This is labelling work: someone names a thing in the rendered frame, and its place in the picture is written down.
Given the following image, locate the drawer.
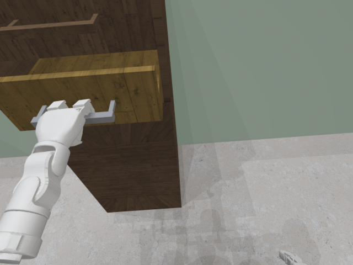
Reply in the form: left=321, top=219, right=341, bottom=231
left=0, top=50, right=163, bottom=131

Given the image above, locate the cabinet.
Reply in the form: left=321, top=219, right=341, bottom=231
left=0, top=0, right=181, bottom=213

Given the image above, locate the robot right hand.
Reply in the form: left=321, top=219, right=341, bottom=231
left=279, top=250, right=307, bottom=265

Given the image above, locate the robot left hand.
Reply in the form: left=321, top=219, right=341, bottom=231
left=35, top=99, right=95, bottom=148

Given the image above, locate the handle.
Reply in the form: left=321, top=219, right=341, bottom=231
left=0, top=20, right=98, bottom=40
left=30, top=100, right=116, bottom=128

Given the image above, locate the left robot forearm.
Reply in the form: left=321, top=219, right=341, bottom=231
left=0, top=141, right=70, bottom=264

